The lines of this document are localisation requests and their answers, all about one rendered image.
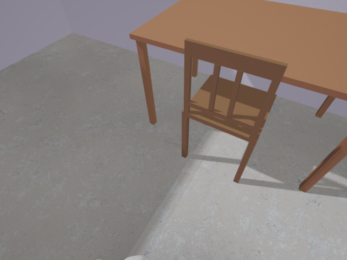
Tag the table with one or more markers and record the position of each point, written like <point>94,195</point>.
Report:
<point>313,42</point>

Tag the chair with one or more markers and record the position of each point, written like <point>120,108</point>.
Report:
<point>229,106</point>

